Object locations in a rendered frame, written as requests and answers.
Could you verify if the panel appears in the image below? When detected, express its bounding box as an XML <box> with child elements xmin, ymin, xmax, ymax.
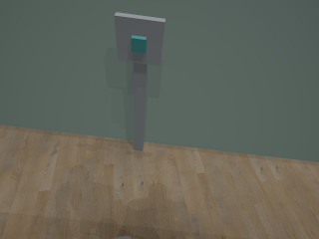
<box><xmin>114</xmin><ymin>12</ymin><xmax>165</xmax><ymax>151</ymax></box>

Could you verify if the button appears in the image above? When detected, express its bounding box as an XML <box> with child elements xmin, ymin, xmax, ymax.
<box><xmin>131</xmin><ymin>35</ymin><xmax>147</xmax><ymax>54</ymax></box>

